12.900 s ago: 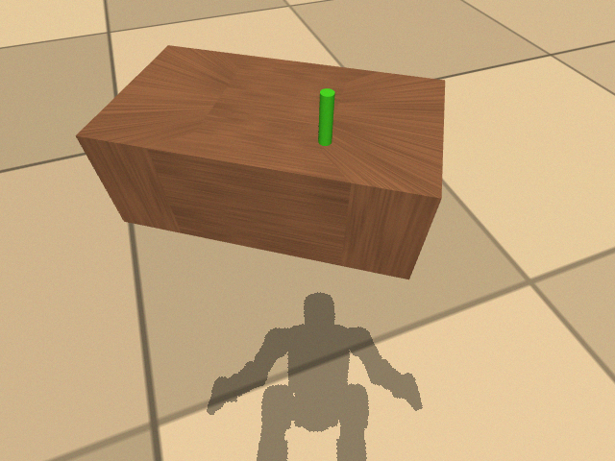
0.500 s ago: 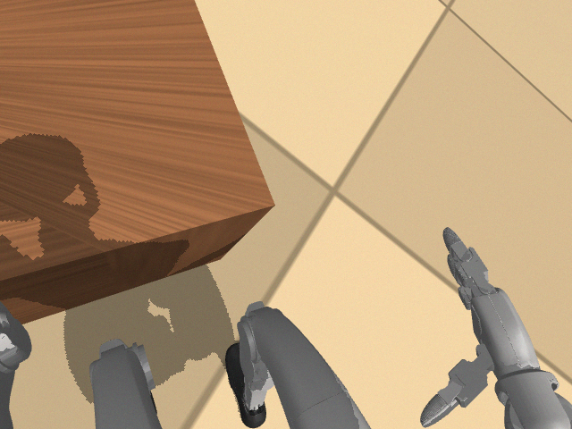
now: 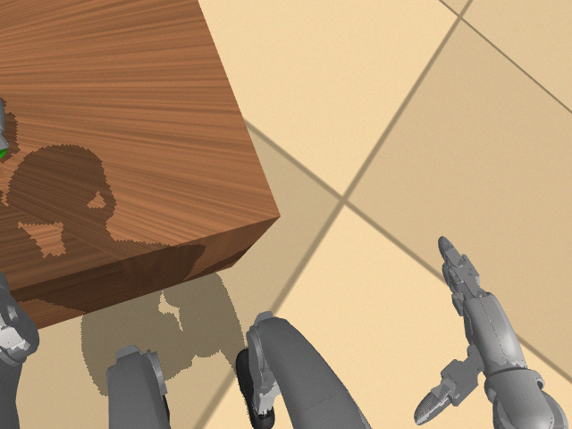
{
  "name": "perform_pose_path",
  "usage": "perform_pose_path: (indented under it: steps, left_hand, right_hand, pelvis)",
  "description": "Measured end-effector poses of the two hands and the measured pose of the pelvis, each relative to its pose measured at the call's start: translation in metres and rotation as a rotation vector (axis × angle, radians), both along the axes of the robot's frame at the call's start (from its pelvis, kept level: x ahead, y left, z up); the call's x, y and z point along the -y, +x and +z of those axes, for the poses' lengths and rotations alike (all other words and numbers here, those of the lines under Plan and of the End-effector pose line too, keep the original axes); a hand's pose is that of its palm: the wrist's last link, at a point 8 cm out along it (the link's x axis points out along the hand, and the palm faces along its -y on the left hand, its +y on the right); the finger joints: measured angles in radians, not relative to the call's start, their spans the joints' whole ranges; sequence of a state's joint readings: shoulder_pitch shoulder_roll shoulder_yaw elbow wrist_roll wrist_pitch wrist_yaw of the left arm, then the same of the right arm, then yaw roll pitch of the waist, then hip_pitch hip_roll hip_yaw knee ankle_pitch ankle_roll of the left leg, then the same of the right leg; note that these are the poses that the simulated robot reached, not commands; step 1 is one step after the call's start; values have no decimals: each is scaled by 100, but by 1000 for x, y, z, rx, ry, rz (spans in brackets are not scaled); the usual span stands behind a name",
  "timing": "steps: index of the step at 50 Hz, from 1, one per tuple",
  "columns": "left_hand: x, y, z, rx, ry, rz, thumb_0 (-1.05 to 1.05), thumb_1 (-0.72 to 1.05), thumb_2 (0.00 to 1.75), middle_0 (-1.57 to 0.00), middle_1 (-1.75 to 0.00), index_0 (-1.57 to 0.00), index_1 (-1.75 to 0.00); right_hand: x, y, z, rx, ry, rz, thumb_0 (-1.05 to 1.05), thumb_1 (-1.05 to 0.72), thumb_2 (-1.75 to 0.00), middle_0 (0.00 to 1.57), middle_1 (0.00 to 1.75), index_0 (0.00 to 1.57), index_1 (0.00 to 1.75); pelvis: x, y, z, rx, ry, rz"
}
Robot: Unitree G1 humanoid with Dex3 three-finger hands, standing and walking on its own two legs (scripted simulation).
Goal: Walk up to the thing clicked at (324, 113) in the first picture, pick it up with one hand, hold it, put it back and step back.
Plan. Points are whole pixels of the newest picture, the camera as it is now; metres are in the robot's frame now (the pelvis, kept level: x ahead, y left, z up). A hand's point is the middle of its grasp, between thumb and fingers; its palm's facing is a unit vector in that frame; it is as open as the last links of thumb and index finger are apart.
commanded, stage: settle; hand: left
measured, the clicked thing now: out of the picture +0.54 +0.25 +0.00
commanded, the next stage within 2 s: lift in 0.12 s
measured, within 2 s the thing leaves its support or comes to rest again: neither
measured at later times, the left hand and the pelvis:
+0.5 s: hand out of the picture +0.53 +0.23 +0.01, palm faces +0.26 -0.97 -0.01, open 5.8 cm; pelvis +0.00 +0.00 +0.02, yaw +0 degrees
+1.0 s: hand out of the picture +0.45 +0.22 +0.09, palm faces +0.24 -0.97 -0.02, open 5.8 cm; pelvis +0.02 +0.00 +0.06, yaw +2 degrees
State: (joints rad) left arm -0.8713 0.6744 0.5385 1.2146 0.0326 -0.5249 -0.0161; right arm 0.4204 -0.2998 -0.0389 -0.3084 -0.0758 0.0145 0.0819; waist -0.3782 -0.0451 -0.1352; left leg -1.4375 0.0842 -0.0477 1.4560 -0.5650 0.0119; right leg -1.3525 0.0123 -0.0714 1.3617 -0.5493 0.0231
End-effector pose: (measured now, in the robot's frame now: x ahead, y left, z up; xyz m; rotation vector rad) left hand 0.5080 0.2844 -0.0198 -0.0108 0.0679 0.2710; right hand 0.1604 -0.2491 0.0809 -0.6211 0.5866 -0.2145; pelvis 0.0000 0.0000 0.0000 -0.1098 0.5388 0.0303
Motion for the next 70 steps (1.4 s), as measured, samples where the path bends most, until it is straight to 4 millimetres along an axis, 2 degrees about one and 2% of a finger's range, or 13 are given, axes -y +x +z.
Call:
perform_pose_path:
  steps: [16, 28, 36, 43, 49, 58, 70]
  left_hand:
    - [2, 1, 22, -2, 6, 0, -2, 5, 119, -96, -112, -101, -112]
    - [6, -15, 40, -4, 7, -12, -2, 5, 118, -96, -112, -101, -113]
    - [6, -36, 64, 6, 17, -17, -2, 6, 118, -95, -113, -101, -113]
    - [8, -62, 89, 12, 33, -25, -2, 6, 117, -95, -112, -101, -113]
    - [15, -84, 107, 16, 29, -29, -2, 6, 117, -96, -112, -101, -113]
    - [26, -111, 126, 25, 24, -35, -2, 5, 118, -96, -112, -101, -112]
    - [37, -136, 144, 34, 29, -40, -2, 5, 118, -96, -112, -101, -112]
  right_hand:
    - [3, -1, -6, -6, 43, -22, -1, 54, -5, 6, 5, 6, 5]
    - [13, 0, -1, -7, 59, -47, -1, 52, -5, 6, 5, 6, 5]
    - [9, 6, -7, -14, 129, -52, -1, 52, -5, 6, 5, 6, 5]
    - [6, 14, -13, -28, 201, -57, -1, 53, -5, 6, 5, 6, 5]
    - [2, 21, -10, -21, 245, -48, -1, 54, -5, 6, 5, 6, 5]
    - [5, 22, -3, -21, 274, -53, -1, 54, -4, 6, 5, 6, 5]
    - [9, 18, -1, -31, 297, -88, -1, 54, -4, 6, 5, 6, 5]
  pelvis:
    - [0, 0, 9, 15, 4, -1]
    - [2, 5, 22, 45, 14, 3]
    - [2, 12, 37, 81, 22, 11]
    - [1, 20, 50, 126, 35, 14]
    - [3, 24, 62, 170, 50, 19]
    - [7, 25, 76, 224, 70, 21]
    - [8, 25, 88, 274, 86, 17]
